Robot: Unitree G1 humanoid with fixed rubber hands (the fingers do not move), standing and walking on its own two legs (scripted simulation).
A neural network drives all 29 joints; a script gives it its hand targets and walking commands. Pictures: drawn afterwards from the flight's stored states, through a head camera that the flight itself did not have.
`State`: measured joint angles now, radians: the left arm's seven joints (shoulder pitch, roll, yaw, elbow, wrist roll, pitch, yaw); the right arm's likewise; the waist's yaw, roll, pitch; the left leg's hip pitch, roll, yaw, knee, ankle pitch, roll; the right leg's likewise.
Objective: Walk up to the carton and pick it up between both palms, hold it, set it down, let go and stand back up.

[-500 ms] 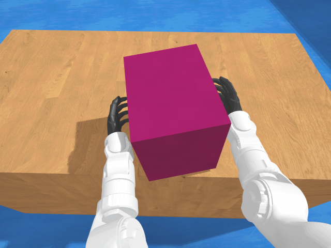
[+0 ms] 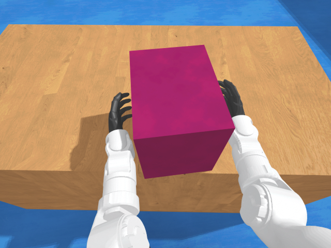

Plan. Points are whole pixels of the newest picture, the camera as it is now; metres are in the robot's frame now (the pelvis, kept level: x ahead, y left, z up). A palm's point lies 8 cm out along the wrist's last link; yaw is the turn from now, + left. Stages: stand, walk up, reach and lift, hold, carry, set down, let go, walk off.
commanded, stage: set down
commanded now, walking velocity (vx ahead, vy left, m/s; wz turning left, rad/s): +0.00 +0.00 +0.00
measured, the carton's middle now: (173, 114) +0.43 +0.03 +0.01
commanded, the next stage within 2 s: none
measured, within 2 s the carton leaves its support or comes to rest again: neither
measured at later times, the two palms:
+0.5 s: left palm (112, 134) +0.36 +0.19 +0.01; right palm (228, 108) +0.45 -0.11 +0.03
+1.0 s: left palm (94, 119) +0.37 +0.22 +0.06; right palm (249, 88) +0.47 -0.16 +0.09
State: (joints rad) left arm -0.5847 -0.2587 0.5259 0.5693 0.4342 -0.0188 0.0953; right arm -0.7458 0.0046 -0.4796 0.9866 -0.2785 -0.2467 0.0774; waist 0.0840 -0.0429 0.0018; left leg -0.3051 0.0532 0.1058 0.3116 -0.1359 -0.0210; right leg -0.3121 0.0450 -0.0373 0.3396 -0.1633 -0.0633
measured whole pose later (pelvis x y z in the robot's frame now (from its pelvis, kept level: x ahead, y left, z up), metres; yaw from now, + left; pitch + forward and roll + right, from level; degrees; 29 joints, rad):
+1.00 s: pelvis -0.02 -0.01 -0.01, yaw +2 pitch +18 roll +0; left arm -0.69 0.09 0.13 0.74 -0.07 0.02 0.17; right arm -0.96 -0.42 0.17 1.20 0.43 -0.14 0.07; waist 0.15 -0.01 -0.17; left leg -0.61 0.07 0.05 0.43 -0.14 -0.04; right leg -0.57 0.06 -0.08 0.40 -0.15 -0.08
